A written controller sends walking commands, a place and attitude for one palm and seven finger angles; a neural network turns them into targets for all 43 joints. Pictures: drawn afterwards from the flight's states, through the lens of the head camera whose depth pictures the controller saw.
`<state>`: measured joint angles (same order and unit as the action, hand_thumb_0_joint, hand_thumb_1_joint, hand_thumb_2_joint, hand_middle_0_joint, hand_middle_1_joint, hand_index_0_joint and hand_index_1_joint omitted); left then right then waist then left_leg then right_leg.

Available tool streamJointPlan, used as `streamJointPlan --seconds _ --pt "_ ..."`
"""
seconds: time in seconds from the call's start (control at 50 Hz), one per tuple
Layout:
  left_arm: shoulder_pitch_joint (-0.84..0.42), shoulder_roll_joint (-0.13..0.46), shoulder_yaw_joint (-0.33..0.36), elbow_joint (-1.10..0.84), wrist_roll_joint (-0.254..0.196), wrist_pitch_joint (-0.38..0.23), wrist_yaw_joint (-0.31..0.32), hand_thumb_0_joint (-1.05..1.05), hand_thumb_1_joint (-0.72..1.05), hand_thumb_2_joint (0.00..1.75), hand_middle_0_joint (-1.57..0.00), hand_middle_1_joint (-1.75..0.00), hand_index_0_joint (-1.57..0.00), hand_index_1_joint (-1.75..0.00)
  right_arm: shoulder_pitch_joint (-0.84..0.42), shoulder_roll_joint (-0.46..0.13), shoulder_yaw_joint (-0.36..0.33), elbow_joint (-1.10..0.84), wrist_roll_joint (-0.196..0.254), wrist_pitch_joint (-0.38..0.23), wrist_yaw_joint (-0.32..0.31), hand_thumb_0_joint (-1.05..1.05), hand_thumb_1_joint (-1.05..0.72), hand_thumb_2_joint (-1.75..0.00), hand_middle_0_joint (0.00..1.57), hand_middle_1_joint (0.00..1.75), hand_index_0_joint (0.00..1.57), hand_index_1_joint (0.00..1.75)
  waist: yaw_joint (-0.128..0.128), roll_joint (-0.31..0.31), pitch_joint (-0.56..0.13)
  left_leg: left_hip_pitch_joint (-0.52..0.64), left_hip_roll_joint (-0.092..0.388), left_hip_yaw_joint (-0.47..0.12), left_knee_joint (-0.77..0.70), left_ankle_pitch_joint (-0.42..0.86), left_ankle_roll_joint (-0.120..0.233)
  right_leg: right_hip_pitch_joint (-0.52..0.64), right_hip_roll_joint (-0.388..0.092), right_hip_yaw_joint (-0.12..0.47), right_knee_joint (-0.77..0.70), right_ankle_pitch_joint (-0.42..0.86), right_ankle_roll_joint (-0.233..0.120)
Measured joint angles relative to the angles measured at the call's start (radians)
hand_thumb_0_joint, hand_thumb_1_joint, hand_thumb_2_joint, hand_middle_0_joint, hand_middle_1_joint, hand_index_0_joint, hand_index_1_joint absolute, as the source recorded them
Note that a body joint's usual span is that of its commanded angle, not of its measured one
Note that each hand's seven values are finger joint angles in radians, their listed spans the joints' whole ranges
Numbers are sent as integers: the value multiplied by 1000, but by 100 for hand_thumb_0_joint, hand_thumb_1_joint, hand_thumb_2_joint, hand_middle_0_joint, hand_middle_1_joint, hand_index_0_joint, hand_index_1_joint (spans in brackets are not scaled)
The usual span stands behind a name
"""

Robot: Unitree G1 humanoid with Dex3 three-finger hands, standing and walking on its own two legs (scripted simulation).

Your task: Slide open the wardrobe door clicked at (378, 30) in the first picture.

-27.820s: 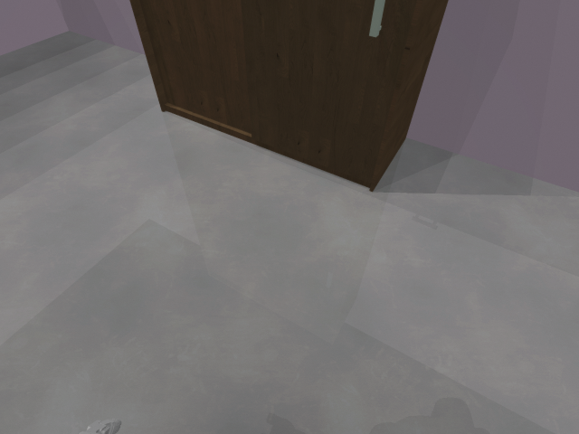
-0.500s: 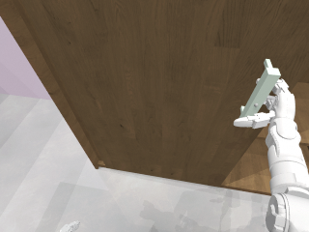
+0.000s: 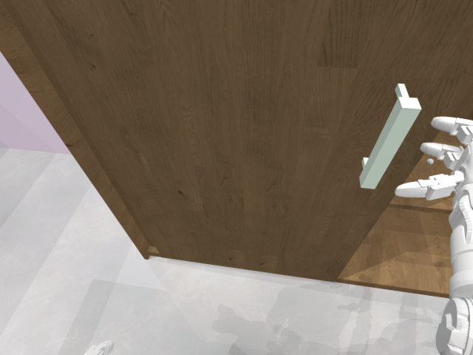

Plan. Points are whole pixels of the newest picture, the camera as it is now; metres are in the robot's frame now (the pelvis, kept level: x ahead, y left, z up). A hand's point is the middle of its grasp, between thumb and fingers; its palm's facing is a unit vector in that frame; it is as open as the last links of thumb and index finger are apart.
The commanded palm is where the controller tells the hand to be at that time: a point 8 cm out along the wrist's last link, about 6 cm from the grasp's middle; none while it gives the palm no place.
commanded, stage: slip the hand off the handle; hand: right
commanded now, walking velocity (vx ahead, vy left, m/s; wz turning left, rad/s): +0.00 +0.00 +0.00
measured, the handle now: (382, 139) +0.48 -0.21 +0.11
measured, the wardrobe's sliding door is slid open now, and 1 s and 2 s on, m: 0.63 0.63 0.63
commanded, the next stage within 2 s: draw the hand back to the body in 0.66 s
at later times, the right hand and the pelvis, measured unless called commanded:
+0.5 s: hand (440, 207) +0.34 -0.26 +0.11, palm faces +0.25 +0.96 -0.11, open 14.7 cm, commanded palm +0.29 -0.30 +0.12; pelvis +0.00 +0.00 +0.00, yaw -1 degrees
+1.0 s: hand (448, 237) +0.27 -0.23 +0.14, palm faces +0.09 +1.00 -0.02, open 14.7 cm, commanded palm +0.23 -0.28 +0.13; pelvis -0.01 +0.02 +0.01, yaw -1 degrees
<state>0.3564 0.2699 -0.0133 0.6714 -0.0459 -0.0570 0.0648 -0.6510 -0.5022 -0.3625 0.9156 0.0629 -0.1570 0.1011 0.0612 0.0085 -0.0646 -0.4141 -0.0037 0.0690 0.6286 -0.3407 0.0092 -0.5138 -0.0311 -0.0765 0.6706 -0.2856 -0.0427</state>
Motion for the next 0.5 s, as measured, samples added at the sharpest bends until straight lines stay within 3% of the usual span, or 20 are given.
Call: streamJointPlan --seconds 0.14,0.28,0.5 --pt "26 6 10 -13 -9 7 -3 1 91 90 -21 -30 -20 -30 120 22 6 -137 49 29 37 -1 55 -20 26 115 25 115 -15 -12 -11 13 0 -8 -11 2 -5 13 0 -7 -4 -5 -5" --pt "-6 -5 5 -24 -10 -11 -1 1 91 90 -21 -30 -20 -30 280 91 22 -331 68 67 5 -1 55 -20 26 115 25 115 -31 -16 -9 43 5 -11 -14 0 -9 44 5 -10 -9 -8 -8" --pt "-93 -21 -19 -37 -11 -63 13 1 90 90 -21 -30 -20 -30 390 139 83 -505 85 121 -21 -1 55 -20 26 115 25 115 -72 -25 -8 91 13 7 -24 2 -7 87 16 7 -26 6 -4"
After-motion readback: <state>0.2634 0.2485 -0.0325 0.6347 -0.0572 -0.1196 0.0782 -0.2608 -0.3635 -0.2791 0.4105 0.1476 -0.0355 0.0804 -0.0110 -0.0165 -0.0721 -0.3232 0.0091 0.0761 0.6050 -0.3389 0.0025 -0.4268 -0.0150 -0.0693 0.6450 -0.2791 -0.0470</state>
